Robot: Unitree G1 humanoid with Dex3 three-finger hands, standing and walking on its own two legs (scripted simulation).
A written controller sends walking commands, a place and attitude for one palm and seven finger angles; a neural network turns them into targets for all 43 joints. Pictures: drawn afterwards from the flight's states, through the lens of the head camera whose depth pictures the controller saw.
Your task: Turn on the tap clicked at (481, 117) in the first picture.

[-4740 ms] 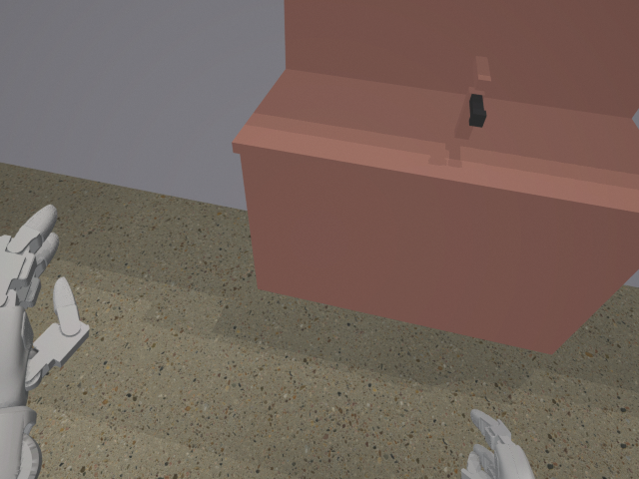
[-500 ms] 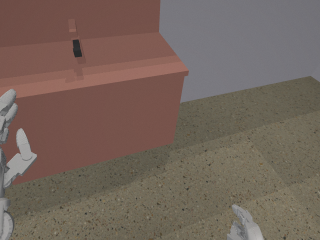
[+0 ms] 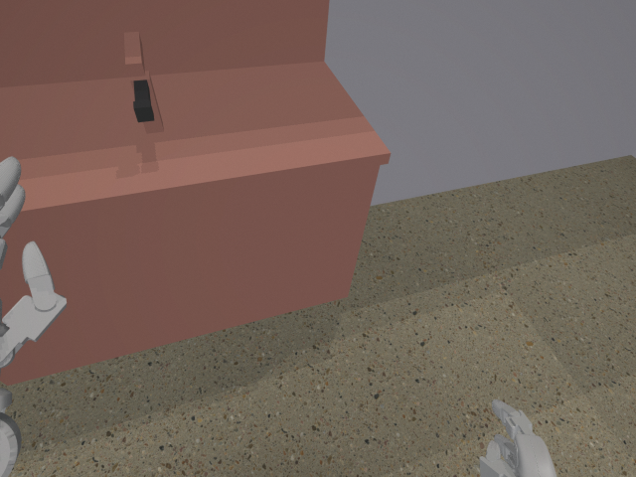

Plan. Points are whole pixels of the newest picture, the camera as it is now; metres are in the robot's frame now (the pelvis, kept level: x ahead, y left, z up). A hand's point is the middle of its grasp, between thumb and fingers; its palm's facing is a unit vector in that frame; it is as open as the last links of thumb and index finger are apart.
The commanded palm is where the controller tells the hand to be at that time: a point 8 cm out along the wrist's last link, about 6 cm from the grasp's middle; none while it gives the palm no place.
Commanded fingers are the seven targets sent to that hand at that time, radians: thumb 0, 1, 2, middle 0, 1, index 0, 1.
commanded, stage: take the last steps up to it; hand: left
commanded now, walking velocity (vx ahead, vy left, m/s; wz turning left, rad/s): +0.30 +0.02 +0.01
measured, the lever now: (143, 111) +0.67 +0.37 +0.07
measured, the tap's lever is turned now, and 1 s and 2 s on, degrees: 0 0 0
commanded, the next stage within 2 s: come to a stop and stand still in 1.06 s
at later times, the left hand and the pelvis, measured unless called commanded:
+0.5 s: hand (138, 213) +0.32 +0.22 +0.18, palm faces +0.40 -0.82 -0.42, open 7.4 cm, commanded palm +0.26 +0.26 +0.19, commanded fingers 0.00 0.90 0.90 -0.20 -0.30 -0.20 -0.30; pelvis +0.11 -0.02 +0.01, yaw +1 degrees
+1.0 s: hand (171, 156) +0.42 +0.22 +0.18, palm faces +0.43 -0.80 -0.43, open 7.4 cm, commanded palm +0.36 +0.26 +0.19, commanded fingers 0.00 0.90 0.90 -0.20 -0.30 -0.20 -0.30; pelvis +0.21 -0.03 +0.00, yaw +1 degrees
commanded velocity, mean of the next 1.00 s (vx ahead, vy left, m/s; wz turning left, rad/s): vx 0.24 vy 0.02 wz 0.01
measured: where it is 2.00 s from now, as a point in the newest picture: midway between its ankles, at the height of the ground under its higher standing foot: (315, 476)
